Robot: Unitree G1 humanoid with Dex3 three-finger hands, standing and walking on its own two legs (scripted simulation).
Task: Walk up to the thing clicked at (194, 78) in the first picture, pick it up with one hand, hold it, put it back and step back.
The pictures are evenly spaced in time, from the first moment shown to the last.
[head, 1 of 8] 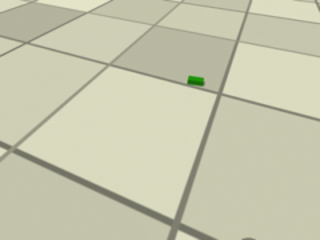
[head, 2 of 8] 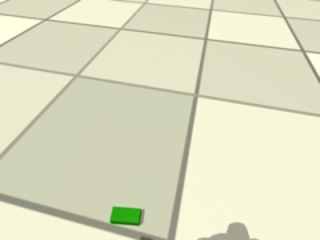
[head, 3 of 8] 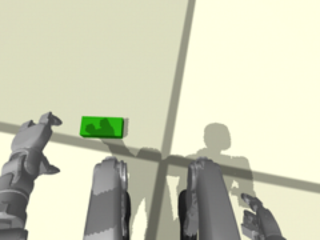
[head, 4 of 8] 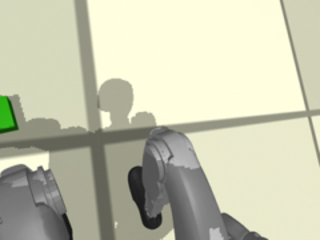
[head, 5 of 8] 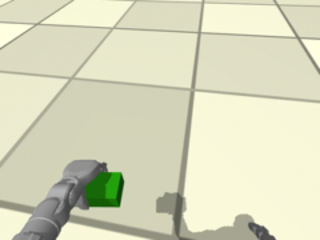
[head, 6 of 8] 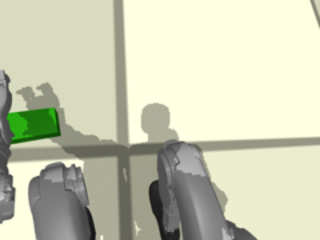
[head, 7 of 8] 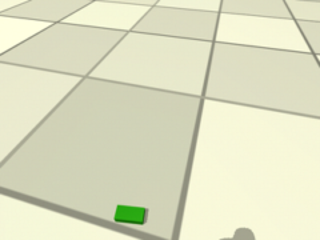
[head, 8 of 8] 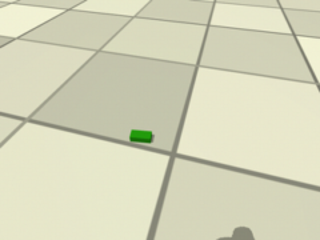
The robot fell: no
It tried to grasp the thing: yes
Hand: left
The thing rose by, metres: 0.67
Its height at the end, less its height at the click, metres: +0.00
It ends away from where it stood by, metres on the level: 0.01
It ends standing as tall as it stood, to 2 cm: yes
